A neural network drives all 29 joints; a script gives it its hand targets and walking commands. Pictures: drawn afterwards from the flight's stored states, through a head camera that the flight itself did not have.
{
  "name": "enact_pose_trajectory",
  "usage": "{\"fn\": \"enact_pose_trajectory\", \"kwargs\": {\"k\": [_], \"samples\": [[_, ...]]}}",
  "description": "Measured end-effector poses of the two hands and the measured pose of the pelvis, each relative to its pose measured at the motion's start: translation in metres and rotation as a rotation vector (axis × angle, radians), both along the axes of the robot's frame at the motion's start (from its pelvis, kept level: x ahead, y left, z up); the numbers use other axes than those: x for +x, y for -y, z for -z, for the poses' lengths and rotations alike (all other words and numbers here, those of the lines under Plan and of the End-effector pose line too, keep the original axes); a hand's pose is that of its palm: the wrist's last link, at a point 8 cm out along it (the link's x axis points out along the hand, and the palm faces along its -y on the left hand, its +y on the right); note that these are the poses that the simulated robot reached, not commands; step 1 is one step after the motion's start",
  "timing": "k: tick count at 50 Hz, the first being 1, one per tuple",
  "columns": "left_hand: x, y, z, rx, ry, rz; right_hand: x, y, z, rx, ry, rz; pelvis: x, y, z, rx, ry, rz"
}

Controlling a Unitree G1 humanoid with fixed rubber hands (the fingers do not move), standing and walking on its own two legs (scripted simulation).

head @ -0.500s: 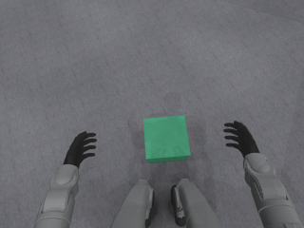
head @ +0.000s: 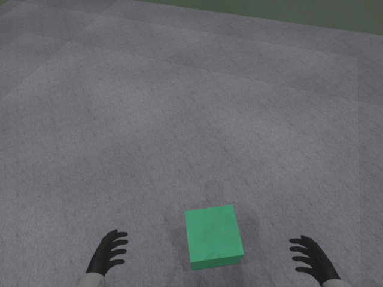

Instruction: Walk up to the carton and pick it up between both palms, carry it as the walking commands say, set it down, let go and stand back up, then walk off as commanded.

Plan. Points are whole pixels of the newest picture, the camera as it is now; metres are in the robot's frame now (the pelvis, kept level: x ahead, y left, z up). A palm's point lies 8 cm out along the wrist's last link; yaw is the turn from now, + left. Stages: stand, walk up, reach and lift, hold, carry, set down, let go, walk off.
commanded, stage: let go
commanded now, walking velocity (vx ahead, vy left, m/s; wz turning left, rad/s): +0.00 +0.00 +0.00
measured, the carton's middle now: (211, 238) +0.35 -0.04 -0.64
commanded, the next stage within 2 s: stand in 0.28 s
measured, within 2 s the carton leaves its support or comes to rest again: neither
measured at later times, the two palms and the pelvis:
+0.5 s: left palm out of the picture +0.13 +0.24 -0.09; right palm (346, 274) +0.15 -0.28 -0.08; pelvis +0.02 -0.02 -0.01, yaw +1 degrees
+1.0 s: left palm out of the picture -0.01 +0.24 -0.10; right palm out of the picture +0.00 -0.30 -0.11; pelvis -0.06 -0.03 +0.00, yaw +1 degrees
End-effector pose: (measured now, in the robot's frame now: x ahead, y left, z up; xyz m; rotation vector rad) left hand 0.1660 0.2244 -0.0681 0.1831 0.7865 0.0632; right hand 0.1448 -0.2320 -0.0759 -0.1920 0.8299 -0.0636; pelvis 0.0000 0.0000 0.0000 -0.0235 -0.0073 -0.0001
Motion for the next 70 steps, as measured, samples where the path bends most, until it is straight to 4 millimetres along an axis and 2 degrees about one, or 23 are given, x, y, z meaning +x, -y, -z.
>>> {"fn": "enact_pose_trajectory", "kwargs": {"k": [5, 9, 18, 21, 28, 35, 44, 54, 62, 70], "samples": [[0.015, -0.001, -0.002, 0.003, 0.007, 0.003, 0.007, 0.003, -0.003, 0.005, 0.014, 0.010, 0.008, 0.001, 0.000, -0.002, 0.009, 0.000], [0.014, 0.001, 0.000, 0.004, -0.010, -0.009, 0.012, 0.007, -0.004, 0.010, 0.023, 0.026, 0.013, 0.003, 0.000, -0.003, 0.015, 0.000], [-0.015, 0.004, 0.011, 0.036, -0.054, -0.068, 0.011, 0.015, 0.006, 0.010, 0.019, 0.049, 0.017, 0.013, 0.004, 0.007, 0.021, -0.009], [-0.025, -0.005, 0.018, 0.075, -0.045, -0.100, 0.009, 0.027, 0.009, -0.016, 0.040, 0.071, 0.020, 0.018, 0.006, 0.011, 0.025, -0.016], [-0.046, -0.022, 0.024, 0.092, 0.020, -0.200, -0.004, 0.057, -0.001, -0.076, 0.125, 0.130, 0.020, 0.026, 0.008, 0.016, 0.065, -0.027], [-0.077, -0.022, 0.024, 0.089, 0.015, -0.211, -0.040, 0.071, 0.001, -0.091, 0.120, 0.161, 0.003, 0.029, 0.004, 0.017, 0.096, -0.028], [-0.134, -0.022, 0.027, 0.106, -0.080, -0.199, -0.106, 0.071, 0.019, -0.080, -0.021, 0.151, -0.036, 0.033, -0.001, 0.022, 0.110, -0.028], [-0.194, -0.014, 0.042, 0.091, -0.200, -0.180, -0.175, 0.075, 0.034, -0.081, -0.146, 0.162, -0.077, 0.036, -0.001, 0.027, 0.117, -0.023], [-0.225, -0.008, 0.051, 0.066, -0.229, -0.172, -0.214, 0.078, 0.037, -0.091, -0.180, 0.171, -0.103, 0.037, 0.001, 0.028, 0.120, -0.017], [-0.257, -0.016, 0.050, 0.079, -0.235, -0.170, -0.247, 0.082, 0.035, -0.107, -0.186, 0.169, -0.136, 0.036, 0.002, 0.030, 0.119, -0.013]]}}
